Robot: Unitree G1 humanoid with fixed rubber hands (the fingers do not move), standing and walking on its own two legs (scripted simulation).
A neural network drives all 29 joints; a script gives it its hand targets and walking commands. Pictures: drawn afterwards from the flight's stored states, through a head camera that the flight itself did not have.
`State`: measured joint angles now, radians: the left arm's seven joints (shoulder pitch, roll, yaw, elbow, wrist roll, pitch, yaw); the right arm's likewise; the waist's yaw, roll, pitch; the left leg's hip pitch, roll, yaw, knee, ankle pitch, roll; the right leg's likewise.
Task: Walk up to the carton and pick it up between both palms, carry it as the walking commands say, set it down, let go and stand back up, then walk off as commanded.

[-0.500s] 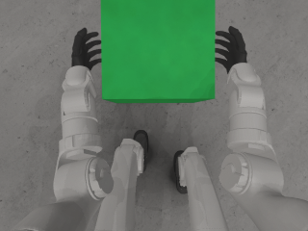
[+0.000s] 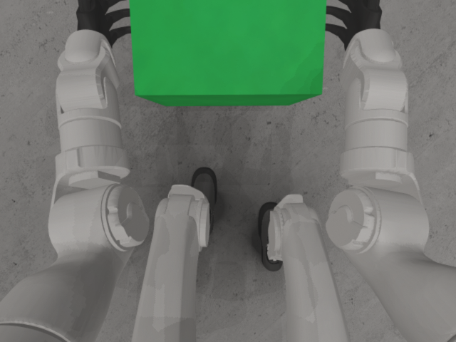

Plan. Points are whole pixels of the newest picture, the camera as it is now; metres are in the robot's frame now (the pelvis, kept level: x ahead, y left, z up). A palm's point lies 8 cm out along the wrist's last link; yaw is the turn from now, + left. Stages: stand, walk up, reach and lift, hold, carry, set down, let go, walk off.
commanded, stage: set down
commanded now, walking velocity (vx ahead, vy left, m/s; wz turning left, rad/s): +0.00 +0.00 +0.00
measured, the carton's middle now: (227, 30) +0.57 +0.06 -0.23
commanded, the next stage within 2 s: none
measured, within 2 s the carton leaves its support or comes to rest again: rests again in 1.34 s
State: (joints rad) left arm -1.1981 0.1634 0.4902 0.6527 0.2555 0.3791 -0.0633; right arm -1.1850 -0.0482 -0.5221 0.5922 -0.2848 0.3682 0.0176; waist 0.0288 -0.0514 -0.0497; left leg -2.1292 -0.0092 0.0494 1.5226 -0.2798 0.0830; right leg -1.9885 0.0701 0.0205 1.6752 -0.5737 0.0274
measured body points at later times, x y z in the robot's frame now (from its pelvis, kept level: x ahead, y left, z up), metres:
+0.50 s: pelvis -0.01 +0.00 -0.06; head +0.35 +0.05 +0.20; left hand +0.53 +0.24 -0.21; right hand +0.56 -0.11 -0.20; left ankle +0.15 +0.09 -0.48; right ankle +0.06 -0.13 -0.48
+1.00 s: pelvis -0.02 -0.01 -0.11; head +0.37 +0.03 +0.08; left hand +0.55 +0.23 -0.31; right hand +0.57 -0.13 -0.30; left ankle +0.15 +0.09 -0.48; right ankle +0.07 -0.13 -0.48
